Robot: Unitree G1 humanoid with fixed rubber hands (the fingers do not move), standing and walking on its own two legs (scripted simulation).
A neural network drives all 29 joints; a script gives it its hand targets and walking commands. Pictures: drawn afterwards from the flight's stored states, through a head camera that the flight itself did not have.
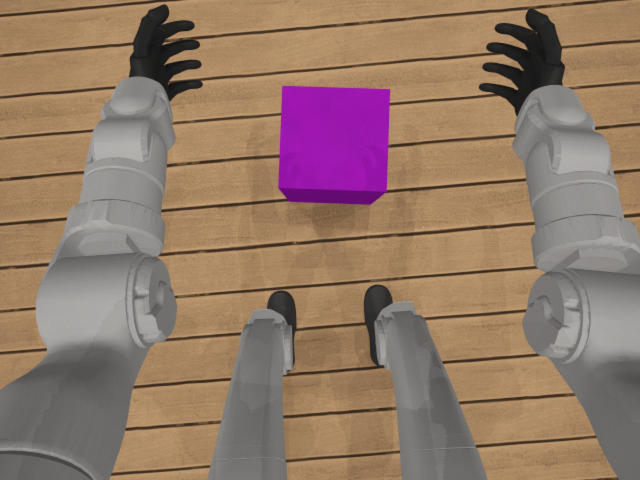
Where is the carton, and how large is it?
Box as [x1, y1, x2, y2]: [278, 86, 389, 204]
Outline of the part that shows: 282,86 278,187 288,200 370,204 386,191 389,89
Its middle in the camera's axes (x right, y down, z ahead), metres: +0.03 -0.19 +0.87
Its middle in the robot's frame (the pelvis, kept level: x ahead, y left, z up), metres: +0.55 -0.02 -0.54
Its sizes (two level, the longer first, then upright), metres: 0.210 0.200 0.250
